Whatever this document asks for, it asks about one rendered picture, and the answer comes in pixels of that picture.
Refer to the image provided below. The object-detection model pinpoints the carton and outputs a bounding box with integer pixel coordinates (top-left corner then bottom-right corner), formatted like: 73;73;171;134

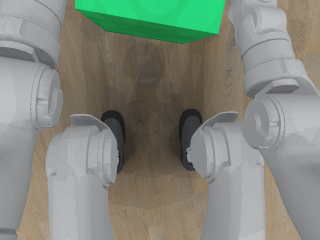
75;0;226;44

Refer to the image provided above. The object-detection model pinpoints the robot left shin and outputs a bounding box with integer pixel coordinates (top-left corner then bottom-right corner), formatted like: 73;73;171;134
45;114;119;179

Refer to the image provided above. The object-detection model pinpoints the robot left upper arm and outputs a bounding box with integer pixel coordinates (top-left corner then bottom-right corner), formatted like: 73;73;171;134
0;56;63;240

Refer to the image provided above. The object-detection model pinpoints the left robot forearm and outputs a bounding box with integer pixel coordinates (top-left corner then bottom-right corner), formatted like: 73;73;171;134
0;0;67;70

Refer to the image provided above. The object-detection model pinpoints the right robot thigh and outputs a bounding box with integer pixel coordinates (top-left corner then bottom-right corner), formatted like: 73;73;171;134
195;122;266;240

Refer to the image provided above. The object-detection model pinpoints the right robot forearm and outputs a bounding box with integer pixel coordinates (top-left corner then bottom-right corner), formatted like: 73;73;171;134
228;0;320;99

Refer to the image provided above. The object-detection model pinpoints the robot right upper arm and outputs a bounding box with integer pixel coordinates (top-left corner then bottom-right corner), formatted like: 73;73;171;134
241;93;320;240

